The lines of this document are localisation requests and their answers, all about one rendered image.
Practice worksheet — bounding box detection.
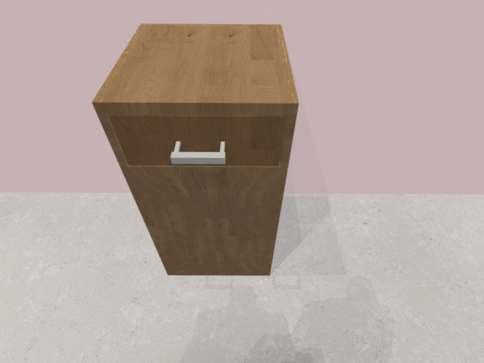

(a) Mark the drawer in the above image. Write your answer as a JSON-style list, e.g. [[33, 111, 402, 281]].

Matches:
[[109, 114, 286, 166]]

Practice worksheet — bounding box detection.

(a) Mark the cabinet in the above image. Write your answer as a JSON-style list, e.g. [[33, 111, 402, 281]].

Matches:
[[92, 23, 299, 276]]

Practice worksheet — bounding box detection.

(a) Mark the handle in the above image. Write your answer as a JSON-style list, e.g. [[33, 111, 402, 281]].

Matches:
[[170, 141, 225, 164]]

